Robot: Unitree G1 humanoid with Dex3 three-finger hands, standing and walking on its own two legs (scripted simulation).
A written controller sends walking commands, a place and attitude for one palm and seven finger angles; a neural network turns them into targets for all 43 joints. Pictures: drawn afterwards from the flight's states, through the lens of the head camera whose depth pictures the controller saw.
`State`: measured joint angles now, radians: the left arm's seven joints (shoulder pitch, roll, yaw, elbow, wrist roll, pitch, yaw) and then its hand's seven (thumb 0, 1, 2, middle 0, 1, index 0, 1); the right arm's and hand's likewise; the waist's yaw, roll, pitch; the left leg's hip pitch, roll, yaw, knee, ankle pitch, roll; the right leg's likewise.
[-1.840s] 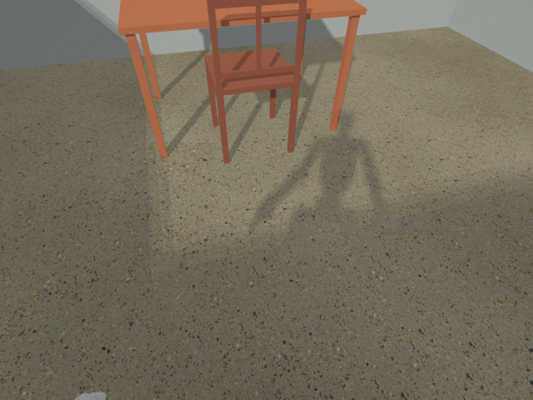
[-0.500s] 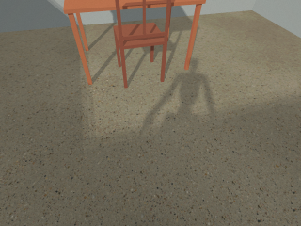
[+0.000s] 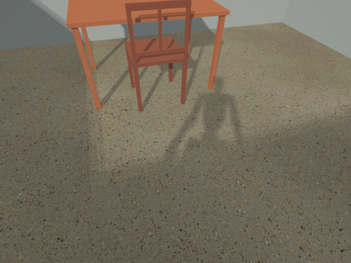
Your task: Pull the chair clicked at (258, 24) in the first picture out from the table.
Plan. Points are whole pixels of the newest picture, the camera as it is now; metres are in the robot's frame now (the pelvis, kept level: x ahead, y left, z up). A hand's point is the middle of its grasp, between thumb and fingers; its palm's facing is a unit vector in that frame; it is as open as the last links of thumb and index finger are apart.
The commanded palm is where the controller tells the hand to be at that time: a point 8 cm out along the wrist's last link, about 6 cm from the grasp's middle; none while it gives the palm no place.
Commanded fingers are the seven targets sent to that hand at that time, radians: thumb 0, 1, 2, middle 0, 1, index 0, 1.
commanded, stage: walk to a spot facing it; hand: left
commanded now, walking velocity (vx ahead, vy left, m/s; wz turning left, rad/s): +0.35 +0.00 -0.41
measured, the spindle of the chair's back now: (160, 30) +1.56 +0.22 -0.08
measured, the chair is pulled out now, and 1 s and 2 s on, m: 0.00 0.00 0.00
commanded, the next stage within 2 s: none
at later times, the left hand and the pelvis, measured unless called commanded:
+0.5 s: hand (124, 223) +0.28 +0.18 -0.19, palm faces -0.18 -0.97 -0.15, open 7.4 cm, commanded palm none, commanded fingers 0.00 0.90 0.90 -0.20 -0.30 -0.20 -0.30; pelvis +0.16 +0.01 -0.02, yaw -10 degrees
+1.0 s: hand (137, 179) +0.44 +0.17 -0.20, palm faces -0.20 -0.97 -0.12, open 7.3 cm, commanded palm none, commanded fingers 0.00 0.90 0.90 -0.20 -0.30 -0.20 -0.30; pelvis +0.40 +0.00 -0.01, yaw -17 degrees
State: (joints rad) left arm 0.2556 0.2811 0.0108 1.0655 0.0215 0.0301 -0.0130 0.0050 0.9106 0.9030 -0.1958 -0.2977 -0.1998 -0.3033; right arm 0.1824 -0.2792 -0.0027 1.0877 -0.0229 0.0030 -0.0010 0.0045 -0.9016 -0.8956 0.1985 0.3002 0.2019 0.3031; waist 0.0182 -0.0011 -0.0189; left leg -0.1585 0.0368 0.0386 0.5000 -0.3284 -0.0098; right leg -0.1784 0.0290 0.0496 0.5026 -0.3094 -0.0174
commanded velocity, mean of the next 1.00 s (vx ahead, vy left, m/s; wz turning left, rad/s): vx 0.37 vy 0.00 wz -0.27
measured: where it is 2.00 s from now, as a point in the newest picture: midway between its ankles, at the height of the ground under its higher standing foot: (206, 184)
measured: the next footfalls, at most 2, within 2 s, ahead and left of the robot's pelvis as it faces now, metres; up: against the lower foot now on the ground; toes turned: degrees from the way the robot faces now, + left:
right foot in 0.58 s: +0.34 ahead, -0.11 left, +0.00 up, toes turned -20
left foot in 0.96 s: +0.53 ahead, +0.09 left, +0.00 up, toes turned -7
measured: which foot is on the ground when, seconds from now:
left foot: down 0.00-0.58, up 0.60-0.94, down 0.96-1.00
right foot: down 0.00-0.22, up 0.24-0.56, down 0.58-0.98, up 1.00-1.00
